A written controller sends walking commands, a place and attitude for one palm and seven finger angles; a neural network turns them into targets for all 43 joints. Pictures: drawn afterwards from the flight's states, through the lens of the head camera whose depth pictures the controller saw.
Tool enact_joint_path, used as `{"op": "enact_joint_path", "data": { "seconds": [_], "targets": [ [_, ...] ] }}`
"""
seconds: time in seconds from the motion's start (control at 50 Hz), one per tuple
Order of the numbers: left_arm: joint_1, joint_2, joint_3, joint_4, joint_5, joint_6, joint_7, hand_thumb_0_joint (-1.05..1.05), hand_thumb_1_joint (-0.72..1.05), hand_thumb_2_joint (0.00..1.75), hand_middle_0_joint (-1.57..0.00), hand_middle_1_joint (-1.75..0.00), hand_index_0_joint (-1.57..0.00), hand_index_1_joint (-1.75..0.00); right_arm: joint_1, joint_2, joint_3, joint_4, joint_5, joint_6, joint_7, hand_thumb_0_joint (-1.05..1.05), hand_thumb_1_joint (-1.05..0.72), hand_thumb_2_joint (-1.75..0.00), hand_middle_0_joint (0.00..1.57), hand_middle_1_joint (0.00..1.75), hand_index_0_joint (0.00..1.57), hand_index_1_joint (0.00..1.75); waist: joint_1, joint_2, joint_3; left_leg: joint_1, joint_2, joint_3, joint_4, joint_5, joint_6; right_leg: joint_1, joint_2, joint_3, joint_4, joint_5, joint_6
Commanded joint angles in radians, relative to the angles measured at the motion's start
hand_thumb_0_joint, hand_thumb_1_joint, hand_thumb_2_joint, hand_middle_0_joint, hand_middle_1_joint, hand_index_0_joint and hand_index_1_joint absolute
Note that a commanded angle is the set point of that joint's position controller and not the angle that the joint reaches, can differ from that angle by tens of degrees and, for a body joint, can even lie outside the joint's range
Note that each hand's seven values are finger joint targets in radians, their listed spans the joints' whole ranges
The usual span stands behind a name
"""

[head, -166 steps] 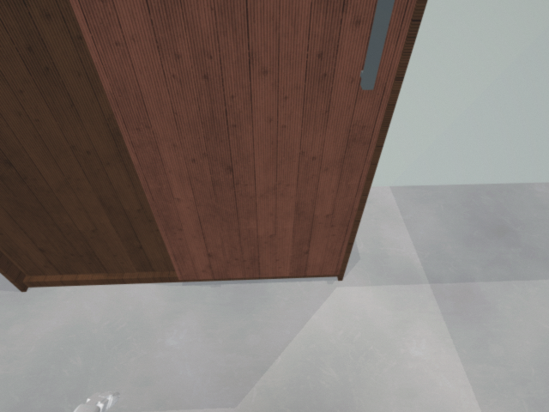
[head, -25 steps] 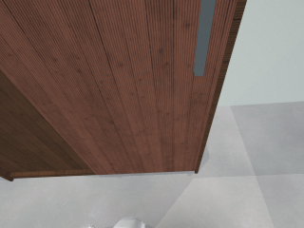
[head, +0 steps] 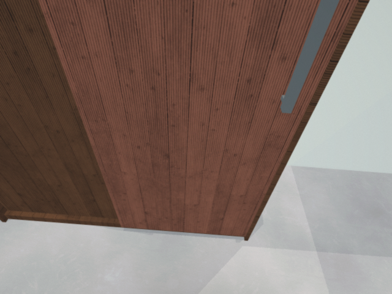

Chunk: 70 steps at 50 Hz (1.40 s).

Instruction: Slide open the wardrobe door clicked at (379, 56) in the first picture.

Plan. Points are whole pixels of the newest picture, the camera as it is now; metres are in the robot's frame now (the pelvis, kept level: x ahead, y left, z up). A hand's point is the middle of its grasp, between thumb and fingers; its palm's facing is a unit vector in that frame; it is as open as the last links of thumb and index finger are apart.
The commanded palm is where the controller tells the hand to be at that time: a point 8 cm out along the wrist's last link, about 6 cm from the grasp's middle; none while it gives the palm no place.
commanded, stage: come to a stop and stand still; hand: right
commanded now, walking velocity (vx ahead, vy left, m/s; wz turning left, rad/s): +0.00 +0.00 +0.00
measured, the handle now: (302, 58) +0.56 -0.18 +0.25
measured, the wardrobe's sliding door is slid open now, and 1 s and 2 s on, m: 0.00 0.00 0.00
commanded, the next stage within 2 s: look again from close up in 0.76 s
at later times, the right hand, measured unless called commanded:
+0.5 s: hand out of the picture -0.06 -0.15 -0.18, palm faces +0.07 +0.99 -0.15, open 7.4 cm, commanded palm none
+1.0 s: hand out of the picture -0.05 -0.18 -0.18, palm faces +0.03 +0.98 -0.18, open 7.4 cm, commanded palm none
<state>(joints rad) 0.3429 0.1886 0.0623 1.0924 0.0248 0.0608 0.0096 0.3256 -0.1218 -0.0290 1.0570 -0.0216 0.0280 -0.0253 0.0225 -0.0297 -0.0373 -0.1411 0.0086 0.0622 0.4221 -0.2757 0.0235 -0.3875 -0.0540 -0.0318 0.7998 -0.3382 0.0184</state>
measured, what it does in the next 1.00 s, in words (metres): steps on the spot: right foot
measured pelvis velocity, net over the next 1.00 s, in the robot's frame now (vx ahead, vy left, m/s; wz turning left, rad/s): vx -0.04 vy -0.02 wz -0.01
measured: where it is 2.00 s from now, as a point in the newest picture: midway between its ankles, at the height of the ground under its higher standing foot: outside the picture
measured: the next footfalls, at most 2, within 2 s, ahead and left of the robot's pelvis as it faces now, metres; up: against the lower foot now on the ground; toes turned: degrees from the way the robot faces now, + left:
right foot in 0.10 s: +0.02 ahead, -0.13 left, +0.00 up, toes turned -4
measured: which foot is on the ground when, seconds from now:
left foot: down 0.00-1.00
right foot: up 0.00-0.08, down 0.10-1.00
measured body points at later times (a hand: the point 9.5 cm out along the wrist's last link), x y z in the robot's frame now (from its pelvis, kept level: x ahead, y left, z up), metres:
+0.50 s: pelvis -0.03 +0.00 +0.00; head -0.03 +0.00 +0.45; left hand -0.04 +0.21 -0.16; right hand -0.06 -0.20 -0.16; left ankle -0.03 +0.10 -0.74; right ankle -0.02 -0.13 -0.74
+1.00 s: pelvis -0.04 -0.02 -0.01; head -0.04 -0.02 +0.44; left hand -0.04 +0.20 -0.17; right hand -0.05 -0.23 -0.17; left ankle -0.03 +0.10 -0.74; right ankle -0.02 -0.13 -0.74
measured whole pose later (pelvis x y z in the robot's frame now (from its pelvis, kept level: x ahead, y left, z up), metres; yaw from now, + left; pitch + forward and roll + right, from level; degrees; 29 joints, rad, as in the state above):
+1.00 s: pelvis -0.04 -0.02 -0.01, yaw -1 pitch -2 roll +1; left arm 0.32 0.14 -0.01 1.08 0.02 -0.02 0.02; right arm 0.31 -0.12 0.00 1.12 -0.01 -0.03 -0.04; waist 0.02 -0.02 0.02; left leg -0.21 0.02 0.07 0.49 -0.25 0.00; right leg -0.24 -0.02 -0.06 0.52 -0.25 -0.01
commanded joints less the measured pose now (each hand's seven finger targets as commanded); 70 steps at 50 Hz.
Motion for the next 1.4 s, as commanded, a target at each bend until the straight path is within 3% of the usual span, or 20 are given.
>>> {"op": "enact_joint_path", "data": {
  "seconds": [0.0, 0.04, 0.08, 0.12, 0.14, 0.16, 0.26, 0.34, 0.74, 0.82, 0.84, 0.86, 0.88, 0.9, 0.92, 0.98, 1.04, 1.06, 1.14, 1.38],
  "targets": [
    [-0.03, -0.006, -0.013, -0.044, -0.008, -0.044, 0.016, 0.0, 0.9, 0.9, -0.2, -0.3, -0.2, -0.3, 0.04, -0.132, -0.014, -0.023, 0.0, -0.043, -0.011, 0.0, -0.9, -0.9, 0.2, 0.3, 0.2, 0.3, -0.029, 0.164, 0.144, -0.068, 0.206, -0.159, -0.134, 0.225, 0.113, 0.034, -0.011, -0.015, -0.184, -0.03, 0.01],
    [0.023, -0.012, -0.023, -0.01, -0.012, -0.056, 0.026, 0.0, 0.9, 0.9, -0.2, -0.3, -0.2, -0.3, 0.036, -0.124, -0.008, 0.0, 0.011, -0.045, -0.013, 0.0, -0.9, -0.9, 0.2, 0.3, 0.2, 0.3, -0.01, 0.116, 0.086, -0.075, 0.177, -0.144, -0.071, 0.278, 0.078, 0.187, -0.013, 0.004, -0.376, 0.144, 0.006],
    [0.033, 0.028, -0.028, 0.013, -0.013, -0.078, 0.037, 0.0, 0.9, 0.9, -0.2, -0.3, -0.2, -0.3, 0.065, -0.084, 0.001, 0.013, 0.022, -0.045, -0.011, 0.0, -0.9, -0.9, 0.2, 0.3, 0.2, 0.3, -0.034, -0.012, 0.041, -0.068, 0.103, -0.099, -0.035, 0.294, 0.012, 0.271, -0.093, 0.08, -0.404, 0.429, -0.026],
    [0.024, 0.036, -0.03, 0.027, -0.011, -0.077, 0.045, 0.0, 0.9, 0.9, -0.2, -0.3, -0.2, -0.3, 0.058, -0.08, 0.0, 0.027, 0.018, -0.045, -0.013, 0.0, -0.9, -0.9, 0.2, 0.3, 0.2, 0.3, -0.033, 0.021, 0.037, -0.042, 0.092, -0.101, -0.063, 0.286, 0.002, 0.265, -0.101, 0.056, -0.383, 0.417, -0.024],
    [0.019, 0.023, -0.034, 0.041, -0.013, -0.08, 0.044, 0.0, 0.9, 0.9, -0.2, -0.3, -0.2, -0.3, 0.041, -0.089, 0.001, 0.04, 0.018, -0.04, -0.013, 0.0, -0.9, -0.9, 0.2, 0.3, 0.2, 0.3, -0.03, -0.063, 0.032, -0.013, 0.1, -0.083, -0.046, 0.295, -0.001, 0.255, -0.09, 0.057, -0.4, 0.437, -0.026],
    [0.023, 0.03, -0.034, 0.044, -0.016, -0.081, 0.043, 0.0, 0.9, 0.9, -0.2, -0.3, -0.2, -0.3, 0.034, -0.102, 0.0, 0.042, 0.018, -0.037, -0.014, 0.0, -0.9, -0.9, 0.2, 0.3, 0.2, 0.3, -0.031, -0.079, 0.035, 0.012, 0.091, -0.076, -0.045, 0.256, -0.01, 0.241, -0.092, 0.058, -0.414, 0.436, -0.026],
    [0.0, 0.009, -0.04, 0.044, -0.018, -0.07, 0.042, 0.0, 0.9, 0.9, -0.2, -0.3, -0.2, -0.3, 0.049, -0.086, 0.007, 0.067, 0.012, -0.036, -0.012, 0.0, -0.9, -0.9, 0.2, 0.3, 0.2, 0.3, -0.028, 0.018, 0.127, -0.038, 0.092, -0.094, -0.109, 0.165, -0.006, 0.208, -0.072, 0.048, -0.453, 0.231, -0.021],
    [0.008, 0.006, -0.042, 0.046, -0.014, -0.065, 0.038, 0.0, 0.9, 0.9, -0.2, -0.3, -0.2, -0.3, 0.054, -0.074, 0.009, 0.07, 0.01, -0.035, -0.012, 0.0, -0.9, -0.9, 0.2, 0.3, 0.2, 0.3, -0.026, 0.045, 0.177, -0.083, 0.092, -0.104, -0.135, 0.056, -0.006, 0.188, -0.054, 0.045, -0.478, 0.148, -0.024],
    [0.039, 0.011, -0.046, 0.035, -0.012, -0.072, 0.03, 0.0, 0.9, 0.9, -0.2, -0.3, -0.2, -0.3, 0.06, -0.087, 0.004, 0.054, 0.009, -0.04, -0.011, 0.0, -0.9, -0.9, 0.2, 0.3, 0.2, 0.3, -0.025, 0.036, 0.151, -0.093, 0.093, -0.111, -0.133, 0.003, -0.002, 0.162, -0.042, 0.053, -0.485, 0.104, -0.028],
    [0.044, 0.013, -0.045, 0.034, -0.013, -0.077, 0.03, 0.0, 0.9, 0.9, -0.2, -0.3, -0.2, -0.3, 0.063, -0.085, 0.006, 0.052, 0.009, -0.041, -0.013, 0.0, -0.9, -0.9, 0.2, 0.3, 0.2, 0.3, -0.026, 0.033, 0.133, -0.082, 0.092, -0.101, -0.116, 0.048, -0.003, 0.174, -0.049, 0.057, -0.485, 0.134, -0.031],
    [-0.088, 0.049, -0.051, -0.038, -0.016, -0.095, 0.012, 0.0, 0.9, 0.9, -0.2, -0.3, -0.2, -0.3, 0.118, -0.114, 0.022, 0.073, -0.003, -0.069, -0.05, 0.0, -0.9, -0.9, 0.2, 0.3, 0.2, 0.3, -0.071, 0.039, 0.157, -0.095, 0.157, -0.154, -0.087, 0.372, -0.004, 0.093, -0.055, 0.009, -0.262, 0.165, -0.002],
    [-0.045, 0.014, -0.06, -0.075, -0.019, -0.095, 0.009, 0.0, 0.9, 0.9, -0.2, -0.3, -0.2, -0.3, 0.083, -0.152, 0.018, 0.06, -0.001, -0.09, -0.042, 0.0, -0.9, -0.9, 0.2, 0.3, 0.2, 0.3, -0.002, 0.043, 0.087, -0.07, 0.204, -0.154, -0.061, 0.536, 0.026, 0.145, -0.025, 0.023, -0.295, 0.164, 0.0],
    [0.044, -0.012, -0.056, -0.056, -0.01, -0.104, 0.014, 0.0, 0.9, 0.9, -0.2, -0.3, -0.2, -0.3, 0.073, -0.139, 0.011, 0.034, 0.001, -0.091, -0.036, 0.0, -0.9, -0.9, 0.2, 0.3, 0.2, 0.3, 0.007, 0.016, -0.023, 0.003, 0.186, -0.129, 0.009, 0.515, 0.034, 0.184, -0.013, 0.031, -0.328, 0.152, -0.016],
    [0.064, 0.007, -0.054, -0.049, -0.01, -0.11, 0.017, 0.0, 0.9, 0.9, -0.2, -0.3, -0.2, -0.3, 0.07, -0.125, 0.014, 0.03, 0.006, -0.088, -0.035, 0.0, -0.9, -0.9, 0.2, 0.3, 0.2, 0.3, 0.002, 0.048, -0.087, 0.033, 0.155, -0.103, 0.037, 0.476, 0.032, 0.188, -0.032, 0.045, -0.322, 0.252, -0.024],
    [0.056, 0.025, -0.053, -0.046, -0.013, -0.106, 0.02, 0.0, 0.9, 0.9, -0.2, -0.3, -0.2, -0.3, 0.055, -0.117, 0.018, 0.026, 0.01, -0.081, -0.031, 0.0, -0.9, -0.9, 0.2, 0.3, 0.2, 0.3, 0.0, 0.058, -0.084, 0.024, 0.135, -0.094, 0.032, 0.349, 0.027, 0.188, -0.045, 0.052, -0.329, 0.267, -0.029],
    [0.026, 0.036, -0.052, -0.069, -0.009, -0.097, 0.02, 0.0, 0.9, 0.9, -0.2, -0.3, -0.2, -0.3, 0.035, -0.104, 0.019, 0.004, 0.005, -0.059, -0.024, 0.0, -0.9, -0.9, 0.2, 0.3, 0.2, 0.3, -0.012, 0.027, 0.082, -0.082, 0.099, -0.085, 0.006, 0.076, 0.019, 0.099, -0.054, 0.081, -0.375, 0.188, -0.041],
    [0.022, 0.049, -0.049, -0.083, -0.009, -0.092, 0.018, 0.0, 0.9, 0.9, -0.2, -0.3, -0.2, -0.3, 0.041, -0.103, 0.02, -0.008, 0.003, -0.051, -0.02, 0.0, -0.9, -0.9, 0.2, 0.3, 0.2, 0.3, -0.016, 0.035, 0.173, -0.121, 0.087, -0.085, -0.002, 0.003, 0.017, 0.03, -0.05, 0.103, -0.431, 0.066, -0.046],
    [0.017, 0.052, -0.049, -0.085, -0.008, -0.091, 0.016, 0.0, 0.9, 0.9, -0.2, -0.3, -0.2, -0.3, 0.044, -0.107, 0.02, -0.014, 0.001, -0.05, -0.019, 0.0, -0.9, -0.9, 0.2, 0.3, 0.2, 0.3, -0.019, 0.007, 0.179, -0.122, 0.085, -0.083, -0.001, 0.0, 0.017, 0.026, -0.051, 0.107, -0.443, 0.04, -0.046],
    [0.01, 0.074, -0.043, -0.1, -0.007, -0.091, 0.015, 0.0, 0.9, 0.9, -0.2, -0.3, -0.2, -0.3, 0.054, -0.112, 0.017, -0.035, 0.001, -0.044, -0.016, 0.0, -0.9, -0.9, 0.2, 0.3, 0.2, 0.3, -0.024, 0.027, 0.184, -0.105, 0.079, -0.076, 0.008, 0.003, 0.011, -0.006, -0.054, 0.131, -0.492, -0.058, -0.052],
    [-0.001, 0.084, -0.043, -0.096, -0.011, -0.092, 0.011, 0.0, 0.9, 0.9, -0.2, -0.3, -0.2, -0.3, 0.062, -0.13, 0.016, -0.057, 0.003, -0.047, -0.012, 0.0, -0.9, -0.9, 0.2, 0.3, 0.2, 0.3, -0.022, 0.03, 0.101, -0.077, 0.098, -0.082, -0.029, 0.027, 0.004, 0.062, -0.047, 0.113, -0.476, 0.005, -0.05]
  ]
}}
